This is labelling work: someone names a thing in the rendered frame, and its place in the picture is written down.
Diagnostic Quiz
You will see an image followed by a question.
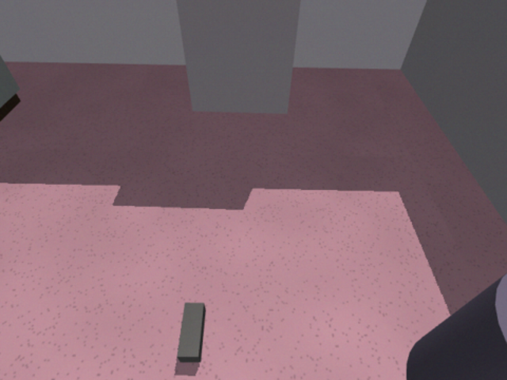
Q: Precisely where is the carton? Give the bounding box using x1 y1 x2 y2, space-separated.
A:
177 302 206 363

